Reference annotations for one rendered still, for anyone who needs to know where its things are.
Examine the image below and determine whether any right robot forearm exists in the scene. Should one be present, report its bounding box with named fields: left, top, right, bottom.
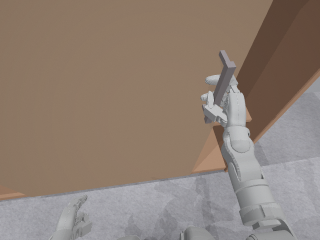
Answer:
left=221, top=125, right=298, bottom=240

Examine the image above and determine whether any left robot forearm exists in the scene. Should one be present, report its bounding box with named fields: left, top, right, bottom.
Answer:
left=48, top=229, right=74, bottom=240

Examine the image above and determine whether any wardrobe door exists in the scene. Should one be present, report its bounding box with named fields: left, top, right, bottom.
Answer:
left=0, top=0, right=273, bottom=197
left=0, top=185, right=19, bottom=195

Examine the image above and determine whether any handle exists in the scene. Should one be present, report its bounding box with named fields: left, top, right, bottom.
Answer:
left=202, top=50, right=236, bottom=124

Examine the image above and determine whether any robot right thigh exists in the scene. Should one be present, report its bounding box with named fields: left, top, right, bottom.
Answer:
left=179, top=226, right=215, bottom=240

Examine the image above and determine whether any right robot hand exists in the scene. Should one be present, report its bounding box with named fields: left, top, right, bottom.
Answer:
left=200, top=74, right=247, bottom=130

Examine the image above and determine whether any left robot hand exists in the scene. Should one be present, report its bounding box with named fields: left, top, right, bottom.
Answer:
left=55, top=194, right=93, bottom=240

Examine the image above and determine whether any robot right upper arm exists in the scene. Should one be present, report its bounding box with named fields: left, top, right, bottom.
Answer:
left=246, top=230, right=295, bottom=240

